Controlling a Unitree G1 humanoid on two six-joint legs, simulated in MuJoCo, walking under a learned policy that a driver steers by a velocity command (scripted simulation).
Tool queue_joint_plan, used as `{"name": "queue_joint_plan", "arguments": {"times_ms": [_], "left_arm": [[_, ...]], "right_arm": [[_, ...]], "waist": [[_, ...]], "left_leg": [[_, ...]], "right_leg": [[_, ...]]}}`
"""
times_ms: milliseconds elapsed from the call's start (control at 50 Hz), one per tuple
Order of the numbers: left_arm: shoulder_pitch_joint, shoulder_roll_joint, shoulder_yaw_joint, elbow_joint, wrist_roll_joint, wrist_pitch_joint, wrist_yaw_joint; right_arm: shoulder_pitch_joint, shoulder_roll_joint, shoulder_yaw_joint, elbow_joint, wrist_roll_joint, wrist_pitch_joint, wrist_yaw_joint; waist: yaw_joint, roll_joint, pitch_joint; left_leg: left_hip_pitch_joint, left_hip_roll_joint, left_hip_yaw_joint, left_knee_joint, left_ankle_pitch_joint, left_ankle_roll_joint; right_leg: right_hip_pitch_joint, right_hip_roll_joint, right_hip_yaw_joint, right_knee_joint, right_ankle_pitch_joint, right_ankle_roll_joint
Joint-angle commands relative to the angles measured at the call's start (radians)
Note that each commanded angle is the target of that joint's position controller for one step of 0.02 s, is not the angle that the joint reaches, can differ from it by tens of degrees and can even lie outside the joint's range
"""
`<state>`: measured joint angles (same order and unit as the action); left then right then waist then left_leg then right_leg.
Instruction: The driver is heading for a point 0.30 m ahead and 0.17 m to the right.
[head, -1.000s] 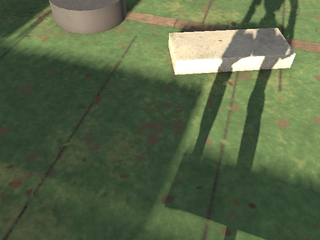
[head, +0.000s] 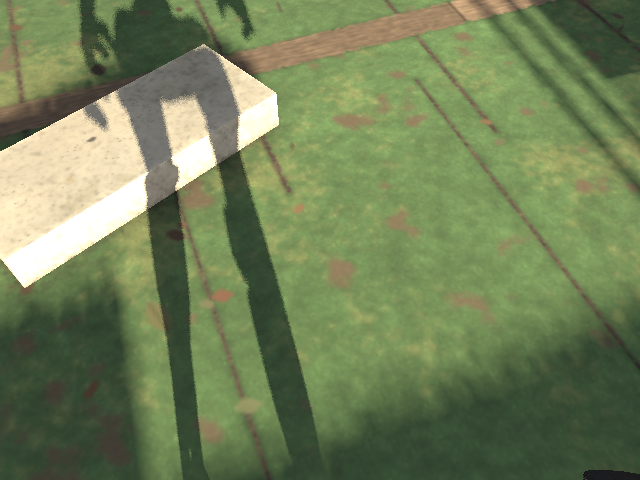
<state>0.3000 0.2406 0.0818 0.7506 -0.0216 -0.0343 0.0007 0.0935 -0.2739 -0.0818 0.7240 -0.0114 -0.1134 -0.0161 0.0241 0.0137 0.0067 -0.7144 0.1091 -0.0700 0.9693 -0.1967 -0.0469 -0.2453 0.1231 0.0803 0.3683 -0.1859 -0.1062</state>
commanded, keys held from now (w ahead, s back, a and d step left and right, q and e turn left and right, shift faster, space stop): w+e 0.30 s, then no key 0.70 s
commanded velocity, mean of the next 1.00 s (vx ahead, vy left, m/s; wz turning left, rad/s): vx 0.26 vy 0.00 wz -0.31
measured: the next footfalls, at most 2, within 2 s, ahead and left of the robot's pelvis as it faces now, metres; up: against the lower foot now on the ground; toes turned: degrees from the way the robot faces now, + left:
left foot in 0.20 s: +0.31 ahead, +0.13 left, +0.00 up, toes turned -11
right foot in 0.64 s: +0.42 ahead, -0.15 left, +0.00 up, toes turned -15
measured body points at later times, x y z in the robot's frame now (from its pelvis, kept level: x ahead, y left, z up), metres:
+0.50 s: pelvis +0.26 +0.03 +0.00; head +0.30 +0.03 +0.45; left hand +0.51 +0.23 -0.09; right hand +0.25 -0.25 -0.12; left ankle +0.27 +0.13 -0.74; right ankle +0.33 -0.15 -0.68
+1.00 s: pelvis +0.35 +0.00 -0.01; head +0.36 +0.00 +0.44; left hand +0.56 +0.18 -0.13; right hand +0.37 -0.28 -0.14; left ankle +0.39 +0.12 -0.74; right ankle +0.38 -0.14 -0.74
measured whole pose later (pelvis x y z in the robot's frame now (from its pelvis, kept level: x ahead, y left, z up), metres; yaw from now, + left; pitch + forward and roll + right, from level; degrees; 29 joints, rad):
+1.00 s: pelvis +0.35 +0.00 -0.01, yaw -16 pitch +0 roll -1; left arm 0.12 0.19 0.04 0.80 0.01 0.01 0.02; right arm 0.20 -0.22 -0.04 0.88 -0.02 0.01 -0.02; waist -0.01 -0.01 0.00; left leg -0.28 0.05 0.00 0.59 -0.32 -0.03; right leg -0.35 0.02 0.02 0.52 -0.17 0.01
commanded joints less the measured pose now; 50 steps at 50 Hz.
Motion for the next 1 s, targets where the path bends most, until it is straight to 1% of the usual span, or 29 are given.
{"name": "queue_joint_plan", "arguments": {"times_ms": [20,80,120,160,180,200,220,240,260,280,320,340,380,420,500,560,620,640,660,680,700,720,740,780,880,920,940,960,1000], "left_arm": [[-0.077,0.153,0.045,-0.083,-0.010,-0.021,0.018],[-0.001,0.156,0.049,-0.060,-0.016,-0.014,0.017],[0.025,0.149,0.050,-0.052,-0.019,-0.014,0.018],[0.028,0.144,0.051,-0.058,-0.016,-0.014,0.020],[0.015,0.128,0.045,-0.068,-0.013,-0.017,0.018],[-0.011,0.082,0.029,-0.090,-0.005,-0.025,0.010],[0.080,0.029,0.015,-0.109,-0.017,-0.031,0.009],[0.122,0.081,0.010,-0.119,-0.027,-0.033,0.010],[0.080,0.154,0.030,-0.108,-0.028,-0.027,0.010],[0.000,0.166,0.033,-0.121,-0.013,-0.017,0.012],[-0.071,0.139,0.038,-0.146,0.007,-0.010,0.011],[-0.056,0.116,0.035,-0.146,0.001,-0.007,0.011],[-0.035,0.075,0.027,-0.136,0.005,-0.001,0.017],[-0.058,0.049,0.017,-0.133,0.015,0.002,0.020],[-0.159,0.025,-0.005,-0.129,0.013,-0.009,-0.007],[-0.236,0.055,0.003,-0.154,0.015,-0.013,-0.018],[-0.175,0.088,0.021,-0.132,0.031,-0.020,-0.017],[-0.126,0.151,0.036,-0.131,0.041,-0.022,-0.006],[-0.094,0.194,0.036,-0.140,0.067,-0.015,0.006],[-0.056,0.112,0.009,-0.119,0.057,-0.005,0.007],[-0.058,0.066,-0.007,-0.103,0.044,0.003,0.001],[-0.110,0.068,-0.008,-0.101,0.037,0.007,-0.002],[-0.169,0.083,-0.007,-0.106,0.036,0.010,-0.003],[-0.274,0.113,0.003,-0.112,0.043,0.020,0.001],[-0.282,0.046,-0.016,-0.070,0.034,0.031,0.010],[-0.219,0.026,-0.022,-0.027,0.038,0.030,0.010],[-0.188,0.031,-0.017,-0.027,0.033,0.028,0.011],[-0.219,0.048,-0.014,-0.020,0.037,0.027,0.018],[-0.218,0.051,-0.007,0.000,0.033,0.028,0.029]], "right_arm": [[-0.082,-0.009,0.006,-0.076,-0.007,-0.006,0.005],[-0.159,-0.035,0.002,-0.104,0.022,-0.008,0.022],[-0.171,-0.073,-0.010,-0.118,0.027,-0.014,0.030],[-0.135,-0.098,-0.022,-0.118,0.028,-0.026,0.031],[-0.060,-0.112,-0.033,-0.102,0.023,-0.031,0.028],[0.070,-0.152,-0.048,-0.088,0.006,-0.037,0.022],[0.217,-0.216,-0.065,-0.072,-0.021,-0.032,0.015],[0.263,-0.201,-0.064,-0.052,0.002,-0.027,0.025],[0.213,-0.112,-0.041,-0.076,0.013,-0.019,0.019],[0.159,-0.084,-0.031,-0.082,0.012,-0.005,0.013],[0.084,-0.050,-0.014,-0.072,-0.003,0.003,0.016],[0.069,-0.038,-0.009,-0.064,-0.006,0.000,0.020],[0.062,-0.043,-0.010,-0.035,-0.002,-0.011,0.028],[0.054,-0.077,-0.021,-0.010,-0.001,-0.010,0.027],[0.064,-0.110,-0.029,0.026,0.025,0.022,0.012],[0.108,-0.130,-0.031,0.047,0.034,0.035,0.009],[0.118,-0.120,-0.027,0.058,0.047,0.041,0.005],[0.144,-0.089,-0.016,0.057,0.029,0.034,0.004],[0.220,-0.025,0.011,0.047,-0.002,0.023,0.012],[0.235,-0.019,0.030,0.054,-0.003,0.032,0.019],[0.195,-0.071,0.016,0.052,0.019,0.050,0.023],[0.153,-0.080,0.012,0.050,0.026,0.070,0.018],[0.134,-0.080,0.009,0.056,0.018,0.090,0.008],[0.149,-0.064,0.011,0.073,0.008,0.120,-0.010],[0.174,-0.015,0.024,0.116,-0.006,0.125,-0.011],[0.140,-0.065,0.022,0.091,-0.030,0.125,-0.007],[0.101,-0.129,0.004,0.095,-0.013,0.126,-0.012],[0.071,-0.090,0.011,0.093,-0.009,0.118,-0.010],[0.045,-0.053,0.025,0.101,-0.015,0.099,-0.012]], "waist": [[-0.014,-0.058,-0.051],[0.028,-0.085,-0.056],[0.025,-0.102,-0.061],[-0.004,-0.125,-0.067],[-0.049,-0.126,-0.098],[-0.116,-0.078,-0.196],[-0.118,0.134,-0.354],[-0.108,0.318,-0.414],[-0.122,0.188,-0.282],[-0.116,0.103,-0.172],[-0.063,0.049,-0.043],[-0.038,0.062,-0.024],[-0.007,0.076,-0.034],[0.003,0.069,-0.057],[-0.034,0.087,-0.106],[-0.056,0.089,-0.101],[-0.013,0.072,-0.125],[-0.006,0.009,-0.177],[-0.038,-0.156,-0.281],[-0.003,-0.253,-0.374],[0.003,-0.192,-0.343],[-0.005,-0.142,-0.276],[-0.022,-0.108,-0.219],[-0.067,-0.139,-0.159],[-0.086,-0.148,-0.137],[-0.056,-0.080,-0.063],[-0.004,0.061,-0.015],[-0.019,0.096,0.011],[-0.007,0.105,0.019]], "left_leg": [[0.157,-0.074,0.052,-0.274,0.211,-0.006],[0.216,-0.115,0.029,-0.403,0.298,0.004],[0.235,-0.116,-0.005,-0.456,0.238,0.026],[0.305,-0.120,-0.005,-0.495,0.157,0.059],[0.423,-0.119,0.005,-0.532,0.145,0.087],[0.649,-0.018,-0.070,-0.502,0.143,0.138],[1.033,0.210,-0.411,-0.524,0.028,0.279],[1.107,0.342,-0.747,-0.614,-0.217,0.358],[1.011,0.309,-0.661,-0.646,-0.343,0.323],[0.875,0.264,-0.506,-0.659,-0.267,0.278],[0.630,0.179,-0.307,-0.701,0.022,0.248],[0.562,0.146,-0.226,-0.712,0.173,0.240],[0.525,0.130,-0.122,-0.703,0.518,0.258],[0.535,0.126,-0.044,-0.696,0.681,0.266],[0.518,0.075,0.073,-0.694,0.625,0.237],[0.584,0.106,0.044,-0.639,0.568,0.228],[0.579,0.066,0.047,-0.495,0.491,0.169],[0.509,0.011,0.084,-0.379,0.376,0.115],[0.278,-0.065,0.123,-0.174,-0.045,0.045],[0.209,-0.068,0.040,-0.030,-0.477,0.006],[0.179,-0.043,0.005,0.018,-0.521,-0.006],[0.151,-0.029,0.011,0.022,-0.490,-0.014],[0.170,-0.020,0.017,-0.018,-0.443,-0.021],[0.322,-0.032,0.045,-0.111,-0.319,-0.033],[0.547,-0.075,0.094,-0.406,-0.003,0.003],[0.548,0.000,0.013,-0.516,0.004,0.050],[0.419,0.014,0.003,-0.538,-0.187,0.085],[0.299,0.003,-0.015,-0.599,-0.328,0.092],[0.266,-0.008,-0.008,-0.625,-0.296,0.062]], "right_leg": [[-0.100,-0.171,0.145,-0.093,0.305,-0.155],[-0.063,-0.198,0.219,-0.061,0.184,-0.135],[0.012,-0.227,0.292,-0.010,0.113,-0.117],[0.057,-0.236,0.340,0.055,0.110,-0.096],[0.046,-0.201,0.329,0.131,0.169,-0.073],[-0.040,-0.149,0.274,0.340,0.153,-0.041],[-0.352,-0.023,0.137,0.686,-0.104,0.031],[-0.538,-0.045,0.121,0.897,-0.405,0.051],[-0.618,-0.098,0.132,0.993,-0.323,0.062],[-0.615,-0.134,0.085,1.004,-0.235,0.069],[-0.533,-0.184,0.072,0.912,-0.149,0.070],[-0.478,-0.186,0.064,0.879,-0.153,0.075],[-0.435,-0.169,0.039,0.802,-0.164,0.097],[-0.420,-0.167,0.023,0.662,-0.088,0.115],[-0.241,-0.157,-0.050,0.360,0.165,0.119],[-0.212,-0.140,-0.055,0.234,0.152,0.098],[-0.025,-0.104,-0.078,0.038,0.264,0.041],[0.129,-0.199,0.010,0.060,0.606,-0.001],[0.402,-0.417,0.221,0.153,0.979,-0.139],[0.430,-0.519,0.340,0.115,0.939,-0.256],[0.372,-0.474,0.325,0.079,0.732,-0.235],[0.305,-0.431,0.283,0.054,0.585,-0.192],[0.199,-0.403,0.248,0.022,0.476,-0.159],[-0.021,-0.342,0.165,-0.033,0.329,-0.119],[-0.139,-0.262,0.081,-0.037,-0.078,-0.048],[-0.182,-0.205,0.060,0.002,-0.288,0.045],[-0.130,-0.148,0.001,0.019,-0.228,0.078],[-0.026,-0.133,-0.027,0.074,-0.139,0.100],[0.042,-0.141,-0.030,0.111,-0.040,0.092]]}}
